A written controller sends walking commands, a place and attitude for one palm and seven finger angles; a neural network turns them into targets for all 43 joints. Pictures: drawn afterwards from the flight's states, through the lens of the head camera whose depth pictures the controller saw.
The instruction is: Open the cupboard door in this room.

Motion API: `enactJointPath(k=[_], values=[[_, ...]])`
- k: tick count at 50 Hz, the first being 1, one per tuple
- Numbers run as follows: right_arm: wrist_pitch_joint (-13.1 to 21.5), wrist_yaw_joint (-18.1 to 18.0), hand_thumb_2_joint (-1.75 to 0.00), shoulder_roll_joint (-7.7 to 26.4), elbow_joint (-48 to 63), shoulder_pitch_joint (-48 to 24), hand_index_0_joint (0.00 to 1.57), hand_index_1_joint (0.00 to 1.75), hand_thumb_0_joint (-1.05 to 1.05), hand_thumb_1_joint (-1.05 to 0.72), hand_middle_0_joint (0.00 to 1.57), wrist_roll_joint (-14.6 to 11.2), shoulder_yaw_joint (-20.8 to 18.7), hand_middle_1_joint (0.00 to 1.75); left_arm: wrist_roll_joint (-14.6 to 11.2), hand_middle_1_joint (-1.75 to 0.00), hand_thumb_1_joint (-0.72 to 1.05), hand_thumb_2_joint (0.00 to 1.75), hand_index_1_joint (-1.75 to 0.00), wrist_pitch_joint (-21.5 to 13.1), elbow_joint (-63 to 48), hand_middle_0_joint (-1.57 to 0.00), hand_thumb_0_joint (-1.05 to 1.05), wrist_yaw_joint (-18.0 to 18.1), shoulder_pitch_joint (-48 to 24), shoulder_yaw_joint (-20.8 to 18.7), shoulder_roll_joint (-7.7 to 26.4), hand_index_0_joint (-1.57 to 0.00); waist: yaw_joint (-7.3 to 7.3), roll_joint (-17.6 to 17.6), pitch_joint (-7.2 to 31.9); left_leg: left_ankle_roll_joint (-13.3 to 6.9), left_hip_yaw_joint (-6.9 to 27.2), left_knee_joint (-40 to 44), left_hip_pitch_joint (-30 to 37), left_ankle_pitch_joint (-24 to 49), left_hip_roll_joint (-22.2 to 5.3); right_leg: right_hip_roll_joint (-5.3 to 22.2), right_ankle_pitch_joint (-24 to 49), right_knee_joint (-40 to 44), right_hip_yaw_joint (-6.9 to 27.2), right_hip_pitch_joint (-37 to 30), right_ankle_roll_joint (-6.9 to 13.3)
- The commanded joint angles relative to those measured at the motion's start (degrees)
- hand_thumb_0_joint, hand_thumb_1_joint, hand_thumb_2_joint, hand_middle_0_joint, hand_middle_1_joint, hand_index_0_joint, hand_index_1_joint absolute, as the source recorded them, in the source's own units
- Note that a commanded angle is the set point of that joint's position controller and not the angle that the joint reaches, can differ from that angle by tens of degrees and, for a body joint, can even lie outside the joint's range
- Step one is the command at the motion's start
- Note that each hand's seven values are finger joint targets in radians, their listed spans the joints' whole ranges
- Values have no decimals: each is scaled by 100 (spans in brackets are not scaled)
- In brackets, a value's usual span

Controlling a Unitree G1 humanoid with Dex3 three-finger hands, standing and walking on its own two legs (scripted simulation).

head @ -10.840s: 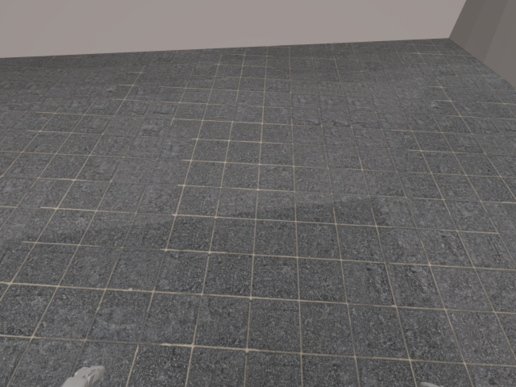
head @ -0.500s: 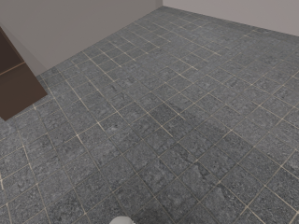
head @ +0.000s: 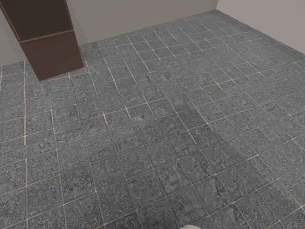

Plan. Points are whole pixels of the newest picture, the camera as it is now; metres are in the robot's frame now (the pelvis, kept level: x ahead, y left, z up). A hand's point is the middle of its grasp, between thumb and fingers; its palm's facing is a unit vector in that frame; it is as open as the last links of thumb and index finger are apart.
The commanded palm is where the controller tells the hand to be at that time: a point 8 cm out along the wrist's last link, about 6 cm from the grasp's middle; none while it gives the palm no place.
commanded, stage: turn or walk to find it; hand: left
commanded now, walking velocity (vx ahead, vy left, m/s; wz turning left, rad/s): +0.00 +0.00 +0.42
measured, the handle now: out of the picture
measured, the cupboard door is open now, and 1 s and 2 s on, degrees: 0 0 0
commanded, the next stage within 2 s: stand and wait in 0.18 s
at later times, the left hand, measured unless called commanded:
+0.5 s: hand out of the picture +0.01 +0.12 -0.15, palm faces +0.17 -0.95 -0.28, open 7.3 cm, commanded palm none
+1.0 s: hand out of the picture -0.12 +0.12 -0.18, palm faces +0.24 -0.96 -0.17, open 7.4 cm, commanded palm none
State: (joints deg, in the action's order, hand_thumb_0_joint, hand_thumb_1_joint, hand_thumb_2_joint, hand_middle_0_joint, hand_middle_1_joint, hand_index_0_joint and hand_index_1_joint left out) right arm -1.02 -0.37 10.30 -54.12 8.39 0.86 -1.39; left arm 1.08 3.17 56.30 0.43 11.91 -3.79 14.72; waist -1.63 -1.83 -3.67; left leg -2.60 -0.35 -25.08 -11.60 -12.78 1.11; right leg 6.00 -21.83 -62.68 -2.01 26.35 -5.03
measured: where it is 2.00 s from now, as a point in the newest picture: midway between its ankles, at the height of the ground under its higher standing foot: outside the picture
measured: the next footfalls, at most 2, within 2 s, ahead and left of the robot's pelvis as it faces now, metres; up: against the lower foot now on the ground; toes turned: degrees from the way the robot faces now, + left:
right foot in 0.26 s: +0.03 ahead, -0.15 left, +0.00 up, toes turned +2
left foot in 0.68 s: -0.06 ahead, +0.08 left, +0.00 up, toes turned +11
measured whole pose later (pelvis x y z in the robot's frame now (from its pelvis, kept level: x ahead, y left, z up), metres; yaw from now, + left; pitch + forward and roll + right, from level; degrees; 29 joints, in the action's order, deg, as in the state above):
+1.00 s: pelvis -0.07 -0.04 +0.00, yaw +10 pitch -3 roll +0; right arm -1.5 -1.5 9.4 -62.5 12.4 0.8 -0.9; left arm 1.0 1.7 65.1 0.9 16.9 -0.9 8.9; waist -2.0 -1.2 -1.8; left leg 0.1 -0.8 -26.3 -9.0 -14.9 -0.1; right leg 3.6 -11.6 -27.2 -7.2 13.1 -0.2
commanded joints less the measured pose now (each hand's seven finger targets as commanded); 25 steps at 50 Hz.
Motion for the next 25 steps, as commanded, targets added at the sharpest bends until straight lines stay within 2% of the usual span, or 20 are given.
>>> enactJointPath(k=[1, 4, 7, 9, 10, 11, 12, 13, 14, 15, 16, 17, 18, 19, 20, 22, 25], values=[[77, -68, -90, 1209, 205, 514, 20, 30, 0, -90, 20, 20, -384, 30, -24, -30, 90, 90, -30, -122, -506, -20, 0, 69, -182, -43, 340, -20, 293, 945, 534, -697, 1406, 599, 830, 2543, -1474, -38, -123, 348, 127, 477, -72], [40, -59, -90, 1224, 182, 615, 20, 30, 0, -90, 20, 54, -422, 30, -48, -30, 90, 90, -30, -135, -654, -20, 0, 80, -471, -16, 261, -20, 399, 1014, 490, -776, 1658, 521, 667, 2469, -1497, -139, -409, 976, 118, 198, -29], [6, -50, -90, 1240, 212, 545, 20, 30, 0, -90, 20, 75, -440, 30, -80, -30, 90, 90, -30, -170, -698, -20, 0, 90, -406, 8, 191, -20, 352, 1151, 584, -739, 1860, 379, 352, 2561, -1395, -311, -413, 1826, 52, -389, 55], [-9, -34, -90, 1218, 230, 461, 20, 30, 0, -90, 20, 73, -454, 30, -101, -30, 90, 90, -30, -201, -643, -20, 0, 97, -200, -7, 220, -20, 232, 1171, 627, -656, 1952, 256, -20, 2449, -1272, -425, -48, 2499, 0, -962, 111], [-8, -33, -90, 1182, 242, 409, 20, 30, 0, -90, 20, 57, -444, 30, -98, -30, 90, 90, -30, -227, -574, -20, 0, 102, 22, -7, 223, -20, 117, 1040, 714, -554, 1882, 132, -193, 2197, -1152, -453, 398, 3020, -52, -1361, 131], [-1, -28, -90, 1101, 234, 359, 20, 30, 0, -90, 20, 23, -431, 30, -86, -30, 90, 90, -30, -272, -489, -20, 0, 115, 268, -16, 264, -20, -12, 875, 878, -355, 1721, -111, -427, 1749, -966, -369, 1007, 3796, -45, -1935, 157], [15, -4, -90, 853, 223, 432, 20, 30, 0, -90, 20, -25, -399, 30, -38, -30, 90, 90, -30, -335, -431, -20, 0, 142, 413, -44, 517, -20, -47, 205, 994, -33, 1355, -565, -1006, 797, -596, 183, 1232, 4296, 448, -2622, 293], [20, 20, -90, 483, 328, 472, 20, 30, 0, -90, 20, -53, -325, 30, 41, -30, 90, 90, -30, -385, -432, -20, 0, 185, 471, -125, 969, -20, -82, -1231, 901, 348, 529, -1578, -1931, -962, 162, 1472, 1578, 4550, 1875, -2920, 812], [-51, -11, -90, 657, 373, 325, 20, 30, 0, -90, 20, -16, -372, 30, 17, -30, 90, 90, -30, -357, -515, -20, 0, 174, 388, -102, 1081, -20, -133, -1139, 688, 374, 541, -2545, -1782, -2033, 153, 2090, 1725, 4733, 2222, -2013, 1373], [-138, -8, -90, 730, 260, 395, 20, 30, 0, -90, 20, 29, -408, 30, 1, -30, 90, 90, -30, -359, -563, -20, 0, 188, 64, -111, 882, -20, 10, -929, 456, 349, 742, -3124, -1644, -1806, -15, 1838, 1082, 4876, 1924, -1440, 1498], [-189, 7, -90, 722, 116, 505, 20, 30, 0, -90, 20, 48, -410, 30, -5, -30, 90, 90, -30, -345, -610, -20, 0, 191, -240, -91, 738, -20, 138, -993, 124, 351, 708, -3484, -1658, -1535, -57, 1543, 670, 4987, 1705, -1108, 1427], [-200, 27, -90, 695, -41, 608, 20, 30, 0, -90, 20, 54, -410, 30, -16, -30, 90, 90, -30, -347, -605, -20, 0, 172, -355, -23, 586, -20, 224, -663, -5, 372, 601, -3734, -1619, -1226, -68, 1222, 829, 4898, 1350, -1079, 1300], [-200, 43, -90, 630, -136, 791, 20, 30, 0, -90, 20, 49, -401, 30, -24, -30, 90, 90, -30, -357, -579, -20, 0, 180, -403, 12, 450, -20, 322, -583, 1, 395, 531, -3791, -1595, -1046, -127, 1070, 1143, 4796, 1067, -1117, 1197], [-194, 42, -90, 575, -206, 876, 20, 30, 0, -90, 20, 43, -370, 30, -22, -30, 90, 90, -30, -389, -550, -20, 0, 167, -361, 34, 376, -20, 327, -553, 26, 435, 448, -3756, -1533, -870, -136, 917, 1466, 4729, 791, -1206, 1127], [-185, 36, -90, 552, -259, 928, 20, 30, 0, -90, 20, 33, -354, 30, -21, -30, 90, 90, -30, -417, -502, -20, 0, 159, -268, 46, 366, -20, 311, -664, 91, 480, 389, -3656, -1507, -787, -151, 846, 1771, 4673, 629, -1375, 1103], [-162, 15, -90, 554, -266, 799, 20, 30, 0, -90, 20, 14, -328, 30, -16, -30, 90, 90, -30, -445, -363, -20, 0, 150, 48, 63, 340, -20, 184, -787, 176, 541, 299, -3287, -1391, -836, -227, 852, 2258, 4592, 618, -1579, 1166], [-135, -16, -90, 446, -285, 572, 20, 30, 0, -90, 20, 4, -270, 30, 20, -30, 90, 90, -30, -455, -141, -20, 0, 149, 413, 54, 342, -20, 40, -746, 145, 565, 137, -2455, -1135, -1104, -311, 920, 2682, 4546, 777, -1729, 1294]])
